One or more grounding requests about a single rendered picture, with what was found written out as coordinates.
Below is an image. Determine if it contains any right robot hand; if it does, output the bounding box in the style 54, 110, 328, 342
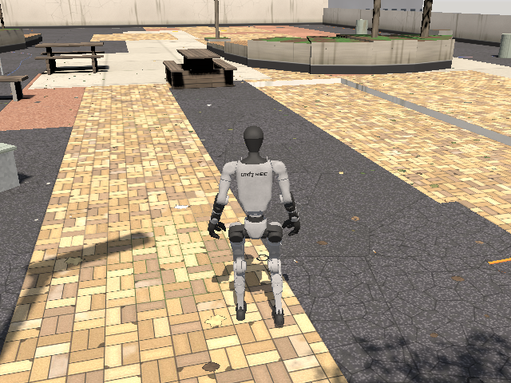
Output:
282, 219, 301, 236

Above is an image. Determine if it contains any robot torso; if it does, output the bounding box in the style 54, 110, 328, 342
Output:
236, 157, 273, 239

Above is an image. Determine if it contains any right robot forearm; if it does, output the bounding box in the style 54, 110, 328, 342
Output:
284, 192, 299, 222

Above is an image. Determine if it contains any robot left upper arm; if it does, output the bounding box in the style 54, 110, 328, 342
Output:
216, 161, 238, 205

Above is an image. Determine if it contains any left robot forearm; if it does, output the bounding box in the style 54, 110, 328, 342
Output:
210, 193, 225, 224

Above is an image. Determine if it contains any left robot hand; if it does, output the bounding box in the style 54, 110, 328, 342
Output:
208, 220, 226, 239

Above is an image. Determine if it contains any humanoid robot head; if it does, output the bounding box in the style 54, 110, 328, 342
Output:
240, 126, 267, 164

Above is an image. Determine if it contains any robot right upper arm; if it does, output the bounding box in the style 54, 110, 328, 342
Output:
271, 160, 292, 204

